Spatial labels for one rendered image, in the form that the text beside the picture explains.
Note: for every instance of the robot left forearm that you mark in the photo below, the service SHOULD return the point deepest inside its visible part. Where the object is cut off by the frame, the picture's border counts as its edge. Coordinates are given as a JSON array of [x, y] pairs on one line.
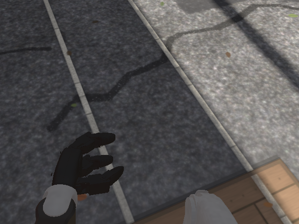
[[58, 205]]

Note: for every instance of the right robot thigh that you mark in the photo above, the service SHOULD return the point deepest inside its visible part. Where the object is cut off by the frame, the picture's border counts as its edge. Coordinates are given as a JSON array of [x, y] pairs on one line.
[[207, 208]]

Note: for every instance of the left robot hand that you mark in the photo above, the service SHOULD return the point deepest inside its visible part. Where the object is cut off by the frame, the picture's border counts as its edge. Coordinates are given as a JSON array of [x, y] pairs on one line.
[[72, 166]]

